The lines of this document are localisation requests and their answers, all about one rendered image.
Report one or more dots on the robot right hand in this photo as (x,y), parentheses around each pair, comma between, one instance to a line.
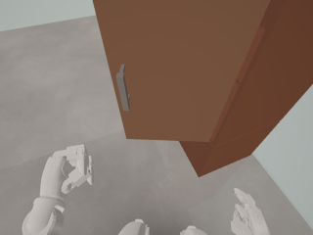
(254,221)

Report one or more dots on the robot right shin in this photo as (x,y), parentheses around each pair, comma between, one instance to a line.
(191,226)

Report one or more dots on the handle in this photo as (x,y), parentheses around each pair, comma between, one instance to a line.
(122,88)

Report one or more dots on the robot left shin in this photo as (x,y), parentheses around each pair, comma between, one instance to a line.
(139,220)

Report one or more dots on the robot shin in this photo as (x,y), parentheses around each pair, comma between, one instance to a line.
(139,220)
(191,226)

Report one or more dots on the left robot forearm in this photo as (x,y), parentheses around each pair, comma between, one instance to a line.
(45,218)

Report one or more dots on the robot left hand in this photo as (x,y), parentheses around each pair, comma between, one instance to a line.
(60,176)

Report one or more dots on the cupboard door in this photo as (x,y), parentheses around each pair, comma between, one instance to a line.
(181,57)

